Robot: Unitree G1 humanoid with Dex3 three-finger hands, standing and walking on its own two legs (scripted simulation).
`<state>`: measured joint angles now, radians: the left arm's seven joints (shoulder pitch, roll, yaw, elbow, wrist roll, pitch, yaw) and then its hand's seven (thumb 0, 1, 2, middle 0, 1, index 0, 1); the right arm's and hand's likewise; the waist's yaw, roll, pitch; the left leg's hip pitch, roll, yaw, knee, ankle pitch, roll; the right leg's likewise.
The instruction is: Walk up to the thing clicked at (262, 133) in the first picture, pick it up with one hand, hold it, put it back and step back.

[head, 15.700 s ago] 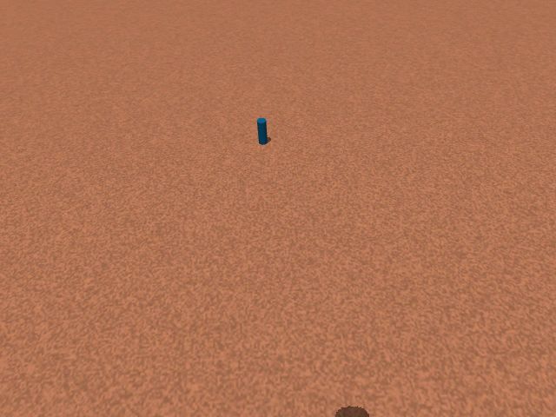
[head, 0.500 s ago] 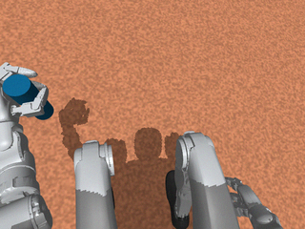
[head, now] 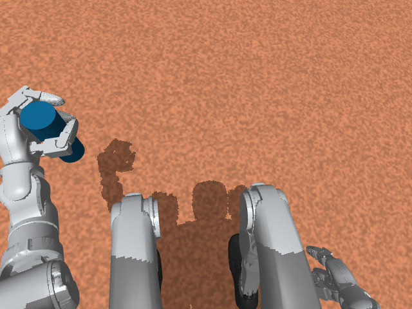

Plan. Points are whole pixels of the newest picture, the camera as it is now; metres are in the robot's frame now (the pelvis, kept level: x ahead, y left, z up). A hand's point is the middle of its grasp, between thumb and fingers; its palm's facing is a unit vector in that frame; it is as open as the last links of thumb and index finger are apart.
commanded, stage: settle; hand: left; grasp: from the side
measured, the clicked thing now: (57, 136) +0.43 +0.28 -0.05
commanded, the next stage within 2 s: lift in 0.12 s
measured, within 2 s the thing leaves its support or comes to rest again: neither
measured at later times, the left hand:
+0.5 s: hand (57, 117) +0.44 +0.25 +0.02, palm faces +0.20 -0.98 -0.03, open 7.0 cm
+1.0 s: hand (6, 83) +0.41 +0.24 +0.16, palm faces +0.21 -0.98 -0.04, open 7.0 cm
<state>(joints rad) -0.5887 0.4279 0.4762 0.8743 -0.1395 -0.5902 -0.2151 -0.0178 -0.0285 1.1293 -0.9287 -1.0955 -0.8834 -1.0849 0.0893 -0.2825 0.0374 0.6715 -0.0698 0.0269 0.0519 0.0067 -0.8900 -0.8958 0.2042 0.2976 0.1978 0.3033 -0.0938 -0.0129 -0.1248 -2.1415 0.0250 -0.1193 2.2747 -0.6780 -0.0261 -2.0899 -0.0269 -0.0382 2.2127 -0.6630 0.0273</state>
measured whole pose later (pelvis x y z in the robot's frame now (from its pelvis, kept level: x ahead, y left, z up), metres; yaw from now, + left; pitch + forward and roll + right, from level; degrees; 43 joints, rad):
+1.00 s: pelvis +0.02 +0.00 +0.14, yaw +2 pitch +31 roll -4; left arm -0.32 0.30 0.32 0.41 -0.19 -0.35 -0.12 -0.02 -0.03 1.13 -0.93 -1.10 -0.89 -1.08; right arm 0.12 -0.25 -0.01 0.60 0.02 0.00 -0.02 0.01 -0.89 -0.89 0.20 0.30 0.20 0.30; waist -0.04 0.02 -0.19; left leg -1.72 0.04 -0.08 1.84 -0.66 -0.02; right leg -1.68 -0.04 -0.04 1.80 -0.65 0.02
